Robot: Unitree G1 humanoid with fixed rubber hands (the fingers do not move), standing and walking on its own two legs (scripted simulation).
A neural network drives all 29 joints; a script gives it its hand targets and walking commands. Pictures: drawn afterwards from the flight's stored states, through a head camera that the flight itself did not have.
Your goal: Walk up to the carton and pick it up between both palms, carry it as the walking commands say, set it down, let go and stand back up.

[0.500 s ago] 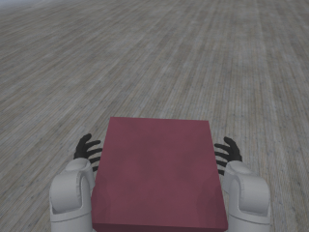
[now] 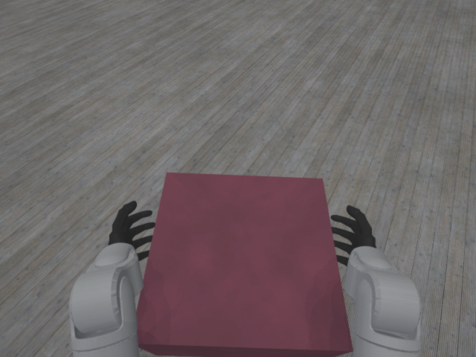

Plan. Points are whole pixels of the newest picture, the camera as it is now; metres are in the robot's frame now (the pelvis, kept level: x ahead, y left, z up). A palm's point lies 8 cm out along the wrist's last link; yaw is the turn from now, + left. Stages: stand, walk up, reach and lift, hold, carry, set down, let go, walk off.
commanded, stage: carry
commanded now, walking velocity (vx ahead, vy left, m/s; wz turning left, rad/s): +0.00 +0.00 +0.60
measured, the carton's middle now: (241, 264) +0.27 -0.01 +0.01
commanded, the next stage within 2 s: none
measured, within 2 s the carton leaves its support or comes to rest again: neither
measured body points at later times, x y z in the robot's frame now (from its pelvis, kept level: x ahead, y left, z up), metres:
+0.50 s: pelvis -0.03 +0.04 +0.00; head -0.02 +0.04 +0.45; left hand +0.18 +0.28 +0.08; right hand +0.27 -0.06 +0.07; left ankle -0.01 +0.15 -0.72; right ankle -0.03 -0.05 -0.70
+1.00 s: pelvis -0.06 +0.07 -0.01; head -0.05 +0.06 +0.44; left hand +0.05 +0.37 +0.09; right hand +0.25 +0.08 +0.08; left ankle -0.10 +0.18 -0.73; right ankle -0.03 -0.03 -0.72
